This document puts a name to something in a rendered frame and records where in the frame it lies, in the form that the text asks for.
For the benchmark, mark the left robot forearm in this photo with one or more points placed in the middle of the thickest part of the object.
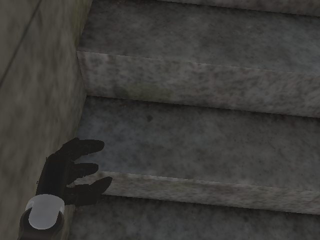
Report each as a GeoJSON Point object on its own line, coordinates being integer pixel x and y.
{"type": "Point", "coordinates": [43, 218]}

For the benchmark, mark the robot left hand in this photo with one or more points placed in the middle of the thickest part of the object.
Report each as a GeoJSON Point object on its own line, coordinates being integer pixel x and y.
{"type": "Point", "coordinates": [59, 171]}

